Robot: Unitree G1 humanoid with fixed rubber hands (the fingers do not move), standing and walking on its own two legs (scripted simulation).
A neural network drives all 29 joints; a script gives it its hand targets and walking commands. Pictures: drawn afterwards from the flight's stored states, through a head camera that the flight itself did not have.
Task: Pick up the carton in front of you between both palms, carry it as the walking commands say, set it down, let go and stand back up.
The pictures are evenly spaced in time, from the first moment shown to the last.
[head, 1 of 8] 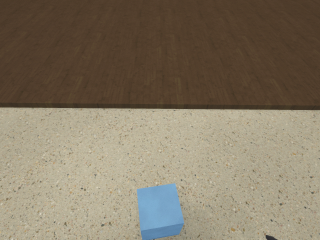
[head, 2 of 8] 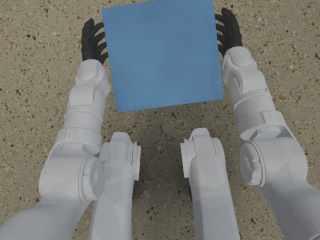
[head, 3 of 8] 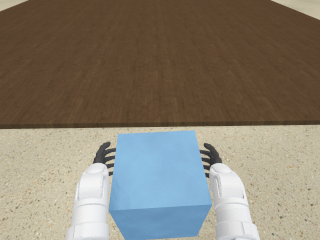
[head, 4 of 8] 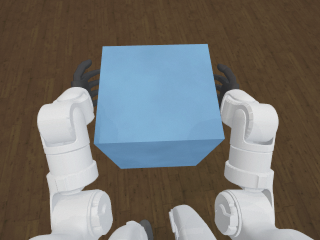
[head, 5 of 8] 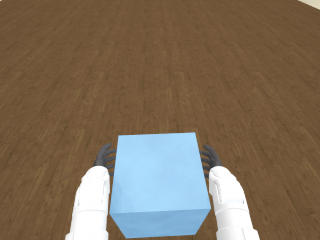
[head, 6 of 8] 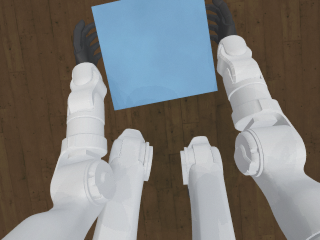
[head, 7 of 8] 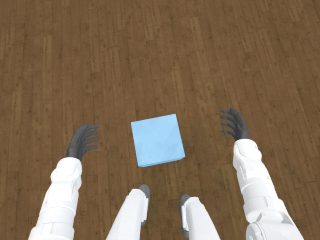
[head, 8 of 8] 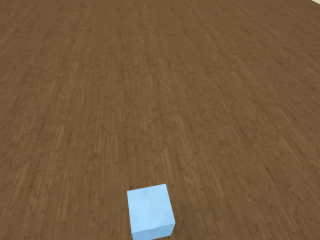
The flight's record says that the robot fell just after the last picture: no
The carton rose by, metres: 0.81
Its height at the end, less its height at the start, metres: +0.06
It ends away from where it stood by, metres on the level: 2.51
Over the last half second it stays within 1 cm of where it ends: yes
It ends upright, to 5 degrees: yes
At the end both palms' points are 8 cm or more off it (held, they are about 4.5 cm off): yes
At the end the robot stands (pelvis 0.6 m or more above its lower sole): yes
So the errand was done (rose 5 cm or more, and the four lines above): yes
